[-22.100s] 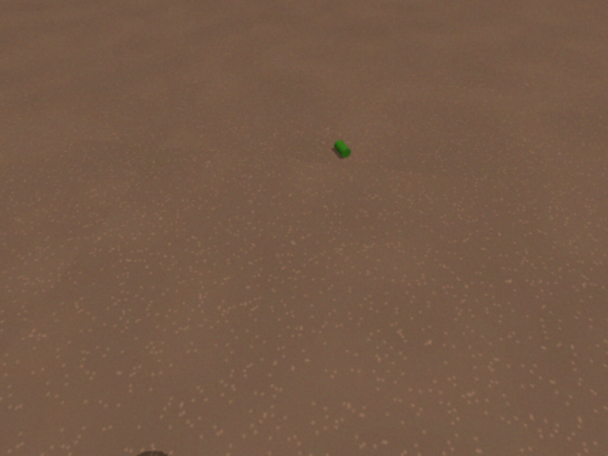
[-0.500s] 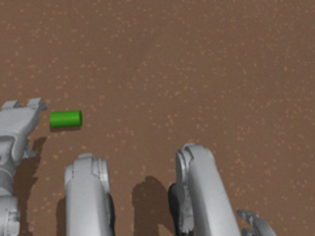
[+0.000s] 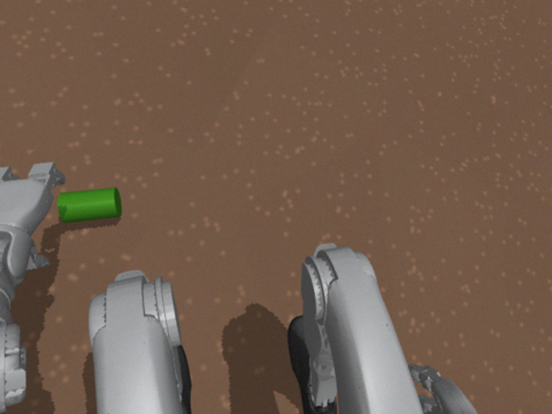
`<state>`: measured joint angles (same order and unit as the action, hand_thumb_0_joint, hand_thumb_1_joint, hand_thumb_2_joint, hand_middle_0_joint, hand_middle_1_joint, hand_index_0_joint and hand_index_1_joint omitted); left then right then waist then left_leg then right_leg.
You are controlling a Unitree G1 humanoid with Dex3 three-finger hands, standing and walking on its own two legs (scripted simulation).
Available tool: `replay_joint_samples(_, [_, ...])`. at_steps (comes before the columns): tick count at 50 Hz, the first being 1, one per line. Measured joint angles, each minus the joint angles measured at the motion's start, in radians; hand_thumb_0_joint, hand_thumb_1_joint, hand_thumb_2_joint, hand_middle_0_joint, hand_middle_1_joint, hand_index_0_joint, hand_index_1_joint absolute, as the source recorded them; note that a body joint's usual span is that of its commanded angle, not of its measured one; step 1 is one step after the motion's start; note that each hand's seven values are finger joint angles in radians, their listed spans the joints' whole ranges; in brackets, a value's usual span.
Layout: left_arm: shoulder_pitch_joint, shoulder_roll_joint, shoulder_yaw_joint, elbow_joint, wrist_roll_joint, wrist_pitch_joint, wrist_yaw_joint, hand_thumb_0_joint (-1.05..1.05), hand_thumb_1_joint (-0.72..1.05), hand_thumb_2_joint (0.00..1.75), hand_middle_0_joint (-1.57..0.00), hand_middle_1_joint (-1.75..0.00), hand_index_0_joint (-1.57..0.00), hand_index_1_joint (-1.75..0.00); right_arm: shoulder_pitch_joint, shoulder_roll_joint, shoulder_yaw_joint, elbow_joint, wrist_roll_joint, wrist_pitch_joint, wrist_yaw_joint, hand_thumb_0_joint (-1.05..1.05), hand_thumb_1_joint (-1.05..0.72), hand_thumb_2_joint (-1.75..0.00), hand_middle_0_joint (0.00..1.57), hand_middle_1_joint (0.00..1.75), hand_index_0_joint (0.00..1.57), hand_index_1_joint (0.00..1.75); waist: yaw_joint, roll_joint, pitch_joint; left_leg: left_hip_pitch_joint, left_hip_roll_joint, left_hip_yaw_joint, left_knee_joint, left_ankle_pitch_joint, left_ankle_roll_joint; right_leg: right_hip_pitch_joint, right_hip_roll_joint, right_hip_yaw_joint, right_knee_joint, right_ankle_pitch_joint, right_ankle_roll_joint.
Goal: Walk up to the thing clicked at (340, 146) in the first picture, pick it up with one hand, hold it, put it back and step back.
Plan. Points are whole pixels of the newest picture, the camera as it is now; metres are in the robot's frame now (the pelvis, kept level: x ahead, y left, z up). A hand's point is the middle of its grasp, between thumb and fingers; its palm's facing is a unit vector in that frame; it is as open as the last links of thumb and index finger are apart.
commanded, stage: rise first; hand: left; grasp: from above
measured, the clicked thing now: (91, 204) +0.48 +0.28 -0.30
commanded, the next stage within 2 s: approach in 1.92 s
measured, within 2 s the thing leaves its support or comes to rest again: neither
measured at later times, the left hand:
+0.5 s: hand (41, 224) +0.42 +0.32 -0.18, palm faces -0.46 -0.07 -0.88, open 13.5 cm
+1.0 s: hand (41, 214) +0.43 +0.32 -0.19, palm faces -0.45 -0.07 -0.89, open 13.6 cm
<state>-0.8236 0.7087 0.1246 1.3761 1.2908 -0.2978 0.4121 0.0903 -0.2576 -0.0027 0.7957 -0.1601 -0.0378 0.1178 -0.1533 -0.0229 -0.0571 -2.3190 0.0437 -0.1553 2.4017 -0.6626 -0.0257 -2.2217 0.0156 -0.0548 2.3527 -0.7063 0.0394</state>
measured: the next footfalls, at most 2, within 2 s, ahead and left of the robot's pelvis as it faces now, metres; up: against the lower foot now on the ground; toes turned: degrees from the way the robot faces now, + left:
none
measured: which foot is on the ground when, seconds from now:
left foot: down 0.00-1.00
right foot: down 0.00-1.00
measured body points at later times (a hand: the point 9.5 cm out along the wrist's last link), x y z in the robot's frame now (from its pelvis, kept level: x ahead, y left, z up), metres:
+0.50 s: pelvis +0.00 +0.00 -0.01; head +0.24 +0.07 +0.37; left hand +0.44 +0.32 -0.13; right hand +0.09 -0.27 -0.12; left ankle +0.08 +0.14 -0.29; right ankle +0.09 -0.13 -0.29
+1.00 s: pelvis +0.00 +0.00 -0.02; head +0.24 +0.08 +0.36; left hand +0.45 +0.32 -0.14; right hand +0.07 -0.28 -0.12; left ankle +0.08 +0.14 -0.29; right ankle +0.09 -0.13 -0.29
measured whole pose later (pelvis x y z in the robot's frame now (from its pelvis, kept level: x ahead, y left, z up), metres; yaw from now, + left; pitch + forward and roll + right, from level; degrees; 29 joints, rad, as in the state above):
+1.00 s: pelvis +0.00 +0.00 -0.02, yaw -2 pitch +32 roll -8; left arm -0.89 0.79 0.14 1.45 1.31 -0.30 0.43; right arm 0.10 -0.27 0.05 0.79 -0.19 -0.05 0.13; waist -0.20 -0.04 -0.02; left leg -2.36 0.04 -0.18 2.47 -0.68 -0.03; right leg -2.25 0.02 -0.07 2.39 -0.72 0.05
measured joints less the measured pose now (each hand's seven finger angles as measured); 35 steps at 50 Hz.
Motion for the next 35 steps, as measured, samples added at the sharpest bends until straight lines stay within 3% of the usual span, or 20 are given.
replay_joint_samples(35, [-0.045, 0.044, 0.004, 0.066, 0.013, 0.000, 0.030, 0.00, -0.43, 0.94, -0.19, -0.89, -0.19, -0.89, 0.001, -0.008, 0.040, -0.011, -0.018, -0.009, 0.014, 0.00, -0.91, -0.90, 0.20, 0.30, 0.20, 0.29, -0.035, -0.008, 0.021, -0.034, -0.005, -0.019, 0.049, -0.014, 0.000, -0.024, 0.006, -0.011, 0.035, -0.011, 0.007])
